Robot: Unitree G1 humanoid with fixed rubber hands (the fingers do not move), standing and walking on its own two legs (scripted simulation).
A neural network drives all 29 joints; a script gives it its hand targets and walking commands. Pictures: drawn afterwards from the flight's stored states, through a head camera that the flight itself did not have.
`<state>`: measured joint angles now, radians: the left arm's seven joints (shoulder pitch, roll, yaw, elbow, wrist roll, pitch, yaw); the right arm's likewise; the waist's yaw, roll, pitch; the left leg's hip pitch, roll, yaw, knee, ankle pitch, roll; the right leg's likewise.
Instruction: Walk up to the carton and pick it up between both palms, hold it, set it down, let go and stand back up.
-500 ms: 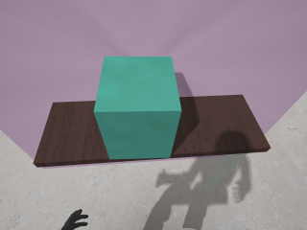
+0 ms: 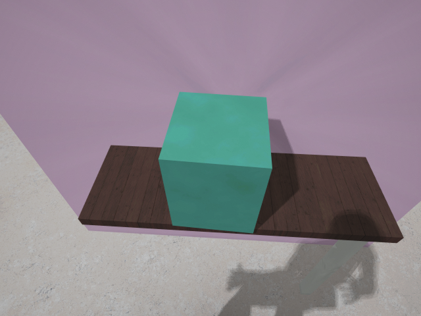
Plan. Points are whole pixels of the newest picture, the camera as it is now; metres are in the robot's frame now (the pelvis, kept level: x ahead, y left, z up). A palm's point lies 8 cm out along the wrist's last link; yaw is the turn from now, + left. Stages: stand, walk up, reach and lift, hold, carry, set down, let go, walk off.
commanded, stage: walk up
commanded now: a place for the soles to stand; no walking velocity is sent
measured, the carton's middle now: (217, 164) +0.44 +0.01 +0.01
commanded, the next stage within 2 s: reach and lift in 1.92 s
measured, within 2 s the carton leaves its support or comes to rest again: neither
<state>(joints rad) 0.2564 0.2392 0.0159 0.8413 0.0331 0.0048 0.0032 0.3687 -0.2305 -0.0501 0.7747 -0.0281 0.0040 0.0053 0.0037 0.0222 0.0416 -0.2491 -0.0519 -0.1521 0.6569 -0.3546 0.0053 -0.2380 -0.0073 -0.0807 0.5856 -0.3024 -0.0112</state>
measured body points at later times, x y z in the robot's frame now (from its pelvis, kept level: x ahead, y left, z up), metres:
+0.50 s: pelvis +0.06 +0.02 -0.01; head +0.08 +0.03 +0.44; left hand +0.08 +0.28 -0.15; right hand +0.16 -0.23 -0.13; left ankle +0.07 +0.12 -0.73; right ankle +0.02 -0.12 -0.72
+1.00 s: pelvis +0.07 +0.02 +0.00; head +0.09 +0.01 +0.45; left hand +0.17 +0.27 -0.12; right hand +0.16 -0.23 -0.13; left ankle +0.07 +0.12 -0.73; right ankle +0.07 -0.10 -0.73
